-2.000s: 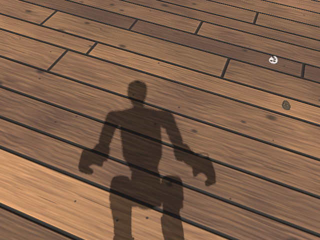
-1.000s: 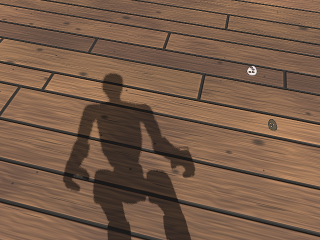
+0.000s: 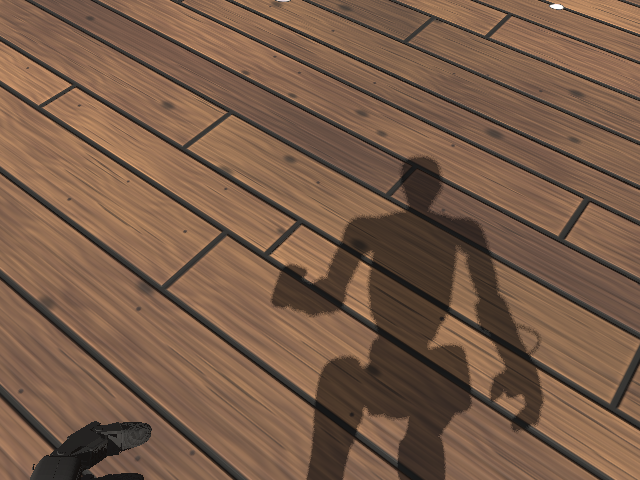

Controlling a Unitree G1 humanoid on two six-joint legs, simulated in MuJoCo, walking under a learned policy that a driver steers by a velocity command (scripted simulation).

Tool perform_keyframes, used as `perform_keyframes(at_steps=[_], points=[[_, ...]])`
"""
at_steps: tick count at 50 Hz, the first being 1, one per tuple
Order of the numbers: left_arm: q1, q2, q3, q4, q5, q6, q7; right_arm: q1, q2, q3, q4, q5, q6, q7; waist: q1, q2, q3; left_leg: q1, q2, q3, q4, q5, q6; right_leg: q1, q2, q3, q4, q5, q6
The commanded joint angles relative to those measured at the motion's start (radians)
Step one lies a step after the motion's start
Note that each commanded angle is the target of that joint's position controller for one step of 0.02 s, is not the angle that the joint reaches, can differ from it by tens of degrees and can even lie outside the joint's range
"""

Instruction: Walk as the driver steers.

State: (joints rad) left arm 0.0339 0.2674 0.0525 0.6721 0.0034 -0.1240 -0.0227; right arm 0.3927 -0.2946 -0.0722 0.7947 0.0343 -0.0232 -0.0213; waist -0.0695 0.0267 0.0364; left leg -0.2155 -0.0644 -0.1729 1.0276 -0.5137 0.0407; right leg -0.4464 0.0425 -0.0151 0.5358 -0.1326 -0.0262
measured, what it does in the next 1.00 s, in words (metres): walks ahead, turning left: left foot, then right foot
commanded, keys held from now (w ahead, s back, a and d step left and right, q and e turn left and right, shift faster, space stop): w+q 0.96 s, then w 0.04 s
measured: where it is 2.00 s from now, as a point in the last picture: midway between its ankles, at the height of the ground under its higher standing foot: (98, 288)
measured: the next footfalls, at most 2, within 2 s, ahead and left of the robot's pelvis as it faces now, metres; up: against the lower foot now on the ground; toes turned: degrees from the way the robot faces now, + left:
left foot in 0.44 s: +0.37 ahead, +0.20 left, +0.00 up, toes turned +18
right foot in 0.92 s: +0.72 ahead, +0.14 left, +0.00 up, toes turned +37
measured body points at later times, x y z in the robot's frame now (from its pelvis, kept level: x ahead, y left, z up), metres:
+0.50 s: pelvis +0.26 +0.08 -0.01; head +0.30 +0.11 +0.44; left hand +0.24 +0.38 -0.13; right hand +0.53 -0.11 -0.08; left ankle +0.33 +0.18 -0.72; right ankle +0.13 -0.11 -0.65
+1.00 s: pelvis +0.56 +0.16 +0.00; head +0.58 +0.18 +0.45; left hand +0.60 +0.49 -0.07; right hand +0.76 -0.05 -0.11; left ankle +0.35 +0.19 -0.66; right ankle +0.69 +0.12 -0.72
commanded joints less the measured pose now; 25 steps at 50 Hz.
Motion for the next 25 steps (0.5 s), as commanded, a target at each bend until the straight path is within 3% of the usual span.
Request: perform_keyframes(at_steps=[1,2,3,6,9,13,17,19,20,21,22,23,24,25], points=[[0.180,0.105,0.037,-0.007,0.001,0.012,0.010,-0.060,-0.146,-0.027,-0.111,0.000,-0.017,0.001,0.125,-0.075,-0.116,-0.508,0.123,0.030,0.274,0.133,-0.023,0.525,-0.363,0.462,-0.268,-0.194,-0.157],[0.156,0.091,0.034,0.005,0.007,0.015,0.011,-0.092,-0.131,-0.029,-0.123,-0.012,-0.017,0.004,0.106,-0.071,-0.066,-0.483,0.151,0.031,0.225,0.169,-0.024,0.431,-0.329,0.377,-0.291,-0.099,-0.155],[0.143,0.088,0.032,0.013,0.015,0.011,0.013,-0.079,-0.111,-0.029,-0.128,-0.007,-0.011,0.011,0.081,-0.105,-0.053,-0.436,0.176,0.034,0.198,0.189,-0.022,0.368,-0.307,0.308,-0.318,-0.056,-0.149],[0.140,0.104,0.042,0.042,0.000,-0.004,0.013,-0.103,-0.057,-0.017,-0.153,-0.004,0.008,0.016,0.068,-0.110,-0.016,-0.446,0.201,0.061,0.117,0.212,-0.033,0.302,-0.309,0.191,-0.389,0.015,-0.176],[0.148,0.145,0.055,0.062,0.000,-0.004,0.016,-0.158,-0.050,-0.009,-0.180,-0.012,0.007,0.024,0.074,-0.083,-0.004,-0.486,0.212,0.068,-0.014,0.341,-0.047,0.326,-0.314,0.091,-0.415,0.094,-0.186],[0.169,0.175,0.061,0.081,-0.007,0.012,0.021,-0.274,-0.039,0.002,-0.206,-0.011,-0.008,0.051,0.119,-0.065,0.021,-0.428,0.187,0.138,-0.246,0.526,-0.034,0.351,-0.280,-0.063,-0.406,0.163,-0.145],[0.227,0.216,0.074,0.110,-0.029,0.035,0.021,-0.368,-0.053,0.000,-0.257,-0.009,-0.005,0.070,0.140,-0.070,0.051,-0.423,0.163,0.186,-0.364,0.469,0.005,0.462,-0.319,-0.116,-0.367,0.202,-0.115],[0.226,0.246,0.083,0.112,-0.040,0.049,0.023,-0.343,-0.083,-0.015,-0.268,-0.015,0.001,0.073,0.105,-0.093,0.019,-0.346,0.110,0.235,-0.389,0.362,0.043,0.511,-0.327,-0.151,-0.257,0.468,-0.095],[0.219,0.259,0.086,0.110,-0.046,0.057,0.025,-0.270,-0.112,-0.032,-0.256,-0.017,0.006,0.071,0.056,-0.103,-0.033,-0.236,0.066,0.269,-0.401,0.322,0.068,0.513,-0.317,-0.176,-0.129,0.636,-0.081],[0.209,0.246,0.080,0.106,-0.050,0.064,0.027,-0.110,-0.158,-0.062,-0.214,-0.014,0.011,0.064,-0.036,-0.086,-0.114,-0.014,0.013,0.291,-0.454,0.363,0.103,0.444,-0.284,-0.214,0.080,0.706,-0.053],[0.228,0.199,0.059,0.092,-0.023,0.062,0.032,0.080,-0.238,-0.098,-0.165,-0.007,0.021,0.045,-0.112,0.002,-0.213,0.306,0.075,0.144,-0.459,0.374,0.155,0.207,-0.244,-0.219,0.389,0.460,-0.005],[0.313,0.052,0.010,0.025,0.021,0.040,0.023,0.033,-0.360,-0.108,-0.178,0.003,0.011,0.040,0.027,0.288,-0.289,0.583,0.332,-0.450,-0.581,0.155,0.337,-0.237,-0.042,-0.134,0.746,-0.438,0.058],[0.222,0.135,0.018,0.020,-0.014,0.006,0.012,0.053,-0.274,-0.081,-0.220,-0.005,-0.010,0.048,-0.049,0.163,-0.418,0.623,0.395,-0.681,-0.734,-0.006,0.370,-0.335,-0.031,0.100,0.854,-0.472,0.043],[0.130,0.190,0.032,-0.007,-0.050,-0.010,0.006,0.023,-0.212,-0.061,-0.202,-0.015,-0.027,0.053,-0.059,0.099,-0.270,0.534,0.375,-0.547,-0.756,0.062,0.317,-0.414,-0.073,0.100,0.842,-0.367,0.023]])
Over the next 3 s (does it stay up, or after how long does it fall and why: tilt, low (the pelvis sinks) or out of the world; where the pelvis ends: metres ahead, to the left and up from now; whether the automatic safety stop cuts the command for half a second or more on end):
stays up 1.18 0.79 0.01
